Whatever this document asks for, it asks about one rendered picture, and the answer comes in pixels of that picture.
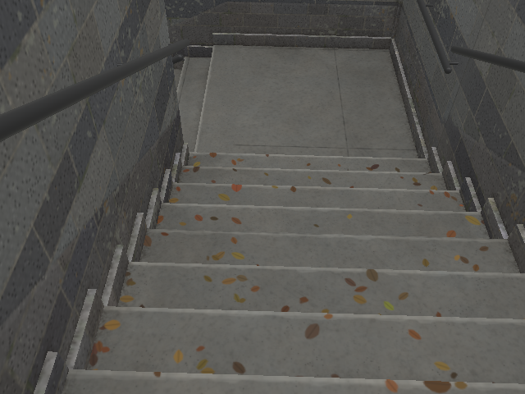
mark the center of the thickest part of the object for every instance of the stairs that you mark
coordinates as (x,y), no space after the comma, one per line
(303,274)
(191,83)

